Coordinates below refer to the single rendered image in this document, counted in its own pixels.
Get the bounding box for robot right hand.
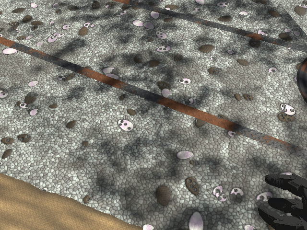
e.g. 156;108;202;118
258;173;307;230

